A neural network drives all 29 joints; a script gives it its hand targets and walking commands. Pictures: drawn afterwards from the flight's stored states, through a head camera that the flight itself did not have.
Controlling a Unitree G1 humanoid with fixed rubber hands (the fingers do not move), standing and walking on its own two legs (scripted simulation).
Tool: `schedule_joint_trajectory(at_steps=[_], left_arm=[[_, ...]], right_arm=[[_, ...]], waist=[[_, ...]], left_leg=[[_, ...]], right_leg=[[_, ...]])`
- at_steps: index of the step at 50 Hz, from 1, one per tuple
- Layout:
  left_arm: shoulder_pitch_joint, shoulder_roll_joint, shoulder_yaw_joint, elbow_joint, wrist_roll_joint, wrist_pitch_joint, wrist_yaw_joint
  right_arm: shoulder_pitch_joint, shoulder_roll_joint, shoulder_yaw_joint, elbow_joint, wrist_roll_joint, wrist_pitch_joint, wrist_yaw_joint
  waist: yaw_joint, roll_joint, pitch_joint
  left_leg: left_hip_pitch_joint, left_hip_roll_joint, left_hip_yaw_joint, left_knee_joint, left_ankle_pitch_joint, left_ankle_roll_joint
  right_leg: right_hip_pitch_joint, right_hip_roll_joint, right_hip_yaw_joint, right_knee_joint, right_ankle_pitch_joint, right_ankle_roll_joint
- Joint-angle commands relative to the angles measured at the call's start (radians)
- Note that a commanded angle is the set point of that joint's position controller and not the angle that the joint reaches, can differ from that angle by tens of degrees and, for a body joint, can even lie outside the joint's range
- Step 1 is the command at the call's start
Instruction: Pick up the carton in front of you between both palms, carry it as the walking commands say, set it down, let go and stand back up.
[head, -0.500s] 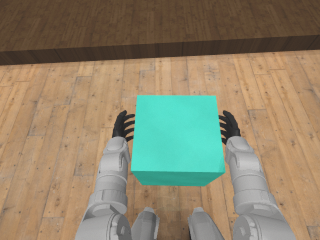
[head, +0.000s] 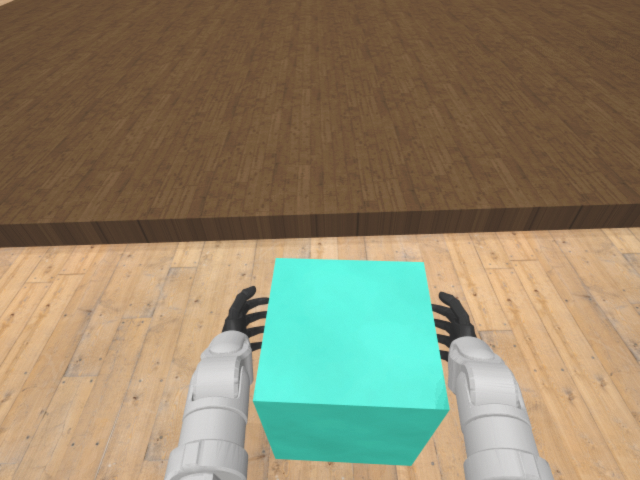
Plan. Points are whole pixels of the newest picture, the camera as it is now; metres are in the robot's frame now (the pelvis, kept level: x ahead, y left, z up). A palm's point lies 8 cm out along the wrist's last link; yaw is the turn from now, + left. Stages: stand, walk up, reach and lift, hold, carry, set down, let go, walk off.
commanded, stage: reach and lift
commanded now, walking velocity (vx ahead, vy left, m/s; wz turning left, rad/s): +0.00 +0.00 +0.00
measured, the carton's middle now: (345, 365) +0.30 +0.00 -0.05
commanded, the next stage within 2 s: hold in 0.94 s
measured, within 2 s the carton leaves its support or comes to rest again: neither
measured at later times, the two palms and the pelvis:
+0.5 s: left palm (235, 336) +0.29 +0.15 +0.03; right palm (463, 341) +0.29 -0.15 +0.03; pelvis -0.01 +0.00 +0.00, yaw +0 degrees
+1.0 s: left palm (232, 332) +0.29 +0.15 +0.04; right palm (464, 338) +0.28 -0.15 +0.04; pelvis +0.00 +0.00 +0.01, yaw +0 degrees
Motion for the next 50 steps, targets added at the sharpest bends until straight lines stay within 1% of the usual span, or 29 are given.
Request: schedule_joint_trajectory(at_steps=[1, 3, 7, 11, 15, 24, 30, 35, 40, 47, 50], left_arm=[[-0.491, -0.975, -0.495, 0.067, -0.168, 0.031, -0.262], [-0.550, -0.992, -0.497, 0.059, -0.171, 0.026, -0.270], [-0.608, -1.018, -0.521, 0.034, -0.185, 0.028, -0.278], [-0.585, -0.995, -0.500, 0.058, -0.171, 0.039, -0.279], [-0.573, -0.983, -0.499, 0.050, -0.171, 0.043, -0.279], [-0.511, -0.962, -0.525, -0.018, -0.184, 0.062, -0.270], [-0.465, -0.953, -0.550, -0.072, -0.201, 0.077, -0.264], [-0.427, -0.950, -0.564, -0.106, -0.210, 0.089, -0.258], [-0.412, -0.950, -0.575, -0.131, -0.218, 0.100, -0.254], [-0.434, -0.954, -0.584, -0.149, -0.226, 0.116, -0.254], [-0.454, -0.964, -0.630, -0.202, -0.253, 0.131, -0.254]], right_arm=[[-0.563, 0.949, 0.503, 0.002, 0.188, 0.002, 0.272], [-0.613, 0.966, 0.502, 0.002, 0.193, -0.001, 0.280], [-0.668, 0.990, 0.531, -0.017, 0.212, -0.002, 0.288], [-0.650, 0.973, 0.515, 0.004, 0.196, 0.007, 0.283], [-0.645, 0.975, 0.519, -0.011, 0.195, 0.013, 0.278], [-0.579, 0.958, 0.541, -0.082, 0.204, 0.035, 0.267], [-0.515, 0.947, 0.549, -0.120, 0.213, 0.051, 0.262], [-0.484, 0.936, 0.563, -0.156, 0.223, 0.063, 0.262], [-0.481, 0.927, 0.579, -0.186, 0.233, 0.073, 0.264], [-0.500, 0.920, 0.586, -0.199, 0.239, 0.086, 0.269], [-0.516, 0.936, 0.634, -0.251, 0.267, 0.100, 0.268]], waist=[[0.001, -0.006, -0.069], [0.003, -0.003, -0.091], [0.007, 0.007, -0.167], [0.005, 0.000, -0.160], [0.007, -0.013, -0.158], [0.007, -0.008, -0.166], [0.000, -0.003, -0.170], [0.001, 0.001, -0.166], [0.005, 0.001, -0.157], [0.005, 0.003, -0.144], [0.006, 0.004, -0.181]], left_leg=[[0.038, -0.043, 0.084, -0.101, 0.053, 0.003], [0.043, -0.042, 0.087, -0.095, 0.027, 0.006], [0.070, -0.045, 0.089, -0.088, 0.041, 0.007], [0.077, -0.049, 0.096, -0.096, 0.041, 0.007], [0.087, -0.051, 0.098, -0.104, 0.073, 0.007], [0.136, -0.058, 0.095, -0.118, 0.192, 0.000], [0.166, -0.061, 0.090, -0.127, 0.258, -0.005], [0.183, -0.061, 0.085, -0.136, 0.302, -0.008], [0.194, -0.060, 0.082, -0.142, 0.315, -0.009], [0.197, -0.058, 0.083, -0.147, 0.279, -0.009], [0.220, -0.058, 0.081, -0.147, 0.302, -0.010]], right_leg=[[0.073, 0.049, -0.088, -0.088, 0.044, -0.012], [0.074, 0.048, -0.090, -0.079, 0.019, -0.015], [0.103, 0.047, -0.089, -0.072, 0.030, -0.016], [0.117, 0.049, -0.090, -0.083, 0.034, -0.010], [0.141, 0.050, -0.091, -0.093, 0.070, -0.003], [0.192, 0.055, -0.090, -0.111, 0.190, 0.005], [0.216, 0.060, -0.087, -0.120, 0.254, 0.007], [0.233, 0.063, -0.084, -0.127, 0.290, 0.008], [0.236, 0.066, -0.083, -0.132, 0.294, 0.008], [0.224, 0.068, -0.085, -0.136, 0.247, 0.004], [0.243, 0.068, -0.085, -0.137, 0.269, 0.006]])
